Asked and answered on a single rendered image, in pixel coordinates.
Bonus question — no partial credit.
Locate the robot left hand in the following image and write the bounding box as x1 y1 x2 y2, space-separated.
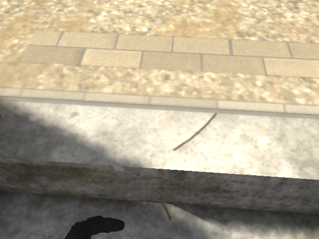
65 215 125 239

